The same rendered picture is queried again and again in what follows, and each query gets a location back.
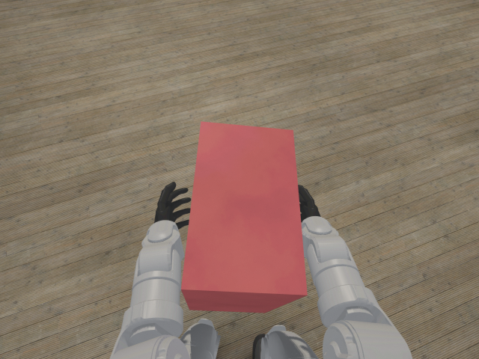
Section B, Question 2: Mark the robot shin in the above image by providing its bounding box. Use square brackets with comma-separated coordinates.
[260, 325, 286, 359]
[198, 319, 214, 327]

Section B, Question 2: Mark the left robot forearm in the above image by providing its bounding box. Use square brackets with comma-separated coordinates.
[109, 220, 184, 359]

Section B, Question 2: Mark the robot left hand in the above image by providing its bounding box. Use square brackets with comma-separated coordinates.
[154, 182, 191, 229]

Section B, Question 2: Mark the robot left upper arm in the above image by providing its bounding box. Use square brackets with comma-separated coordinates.
[111, 335, 190, 359]

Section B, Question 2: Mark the robot left shin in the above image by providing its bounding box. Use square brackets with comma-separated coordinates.
[198, 319, 214, 327]

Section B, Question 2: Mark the robot right hand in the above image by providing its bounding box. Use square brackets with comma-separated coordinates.
[298, 185, 321, 222]

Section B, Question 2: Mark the robot right upper arm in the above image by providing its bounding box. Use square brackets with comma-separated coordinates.
[323, 320, 412, 359]

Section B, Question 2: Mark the right robot forearm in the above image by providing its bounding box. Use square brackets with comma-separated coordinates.
[302, 216, 412, 357]

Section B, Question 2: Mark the robot right shin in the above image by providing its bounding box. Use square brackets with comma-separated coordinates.
[260, 325, 286, 359]

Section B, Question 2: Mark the carton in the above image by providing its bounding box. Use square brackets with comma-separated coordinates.
[181, 121, 308, 313]

